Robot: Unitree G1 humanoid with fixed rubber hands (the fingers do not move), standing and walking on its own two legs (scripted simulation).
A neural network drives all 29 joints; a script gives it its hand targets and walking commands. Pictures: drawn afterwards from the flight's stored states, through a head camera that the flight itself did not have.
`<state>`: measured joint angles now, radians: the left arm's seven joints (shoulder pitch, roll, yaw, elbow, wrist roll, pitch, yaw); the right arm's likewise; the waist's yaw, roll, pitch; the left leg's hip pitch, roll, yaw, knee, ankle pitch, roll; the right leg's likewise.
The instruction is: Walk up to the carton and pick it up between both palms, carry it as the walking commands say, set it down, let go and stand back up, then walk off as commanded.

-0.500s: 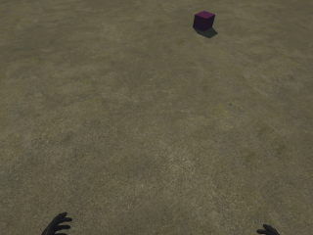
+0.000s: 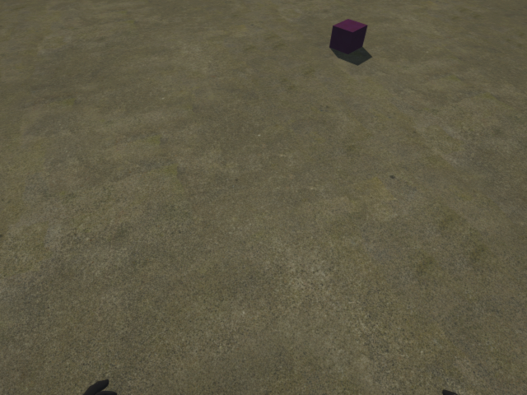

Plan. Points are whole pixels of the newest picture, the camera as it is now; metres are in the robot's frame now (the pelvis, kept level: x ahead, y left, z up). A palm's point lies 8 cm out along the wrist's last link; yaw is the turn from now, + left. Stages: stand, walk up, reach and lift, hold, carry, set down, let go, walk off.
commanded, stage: stand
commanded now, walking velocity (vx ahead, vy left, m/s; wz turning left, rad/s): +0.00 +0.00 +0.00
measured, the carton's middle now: (348, 36) +3.12 -0.65 -0.68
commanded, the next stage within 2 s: walk up in 1.02 s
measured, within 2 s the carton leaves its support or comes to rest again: neither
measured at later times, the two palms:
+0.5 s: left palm out of the picture +0.10 +0.31 -0.11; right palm out of the picture +0.09 -0.31 -0.10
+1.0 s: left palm out of the picture +0.10 +0.31 -0.11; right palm out of the picture +0.10 -0.31 -0.10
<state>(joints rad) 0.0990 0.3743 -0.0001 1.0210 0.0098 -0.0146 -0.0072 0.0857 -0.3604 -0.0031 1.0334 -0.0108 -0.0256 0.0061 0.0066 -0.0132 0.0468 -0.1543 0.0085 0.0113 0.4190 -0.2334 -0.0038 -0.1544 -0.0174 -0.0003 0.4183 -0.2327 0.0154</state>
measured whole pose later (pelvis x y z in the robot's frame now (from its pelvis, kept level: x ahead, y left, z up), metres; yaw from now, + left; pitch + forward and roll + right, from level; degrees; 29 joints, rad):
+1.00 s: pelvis +0.01 +0.00 +0.00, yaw +0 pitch -2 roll +0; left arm 0.10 0.39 0.00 1.07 0.01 -0.01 0.00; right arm 0.08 -0.37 -0.01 1.08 -0.01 -0.02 0.01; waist 0.00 -0.02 0.05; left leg -0.12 0.01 0.02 0.35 -0.21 -0.01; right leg -0.12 -0.02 0.00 0.35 -0.20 0.02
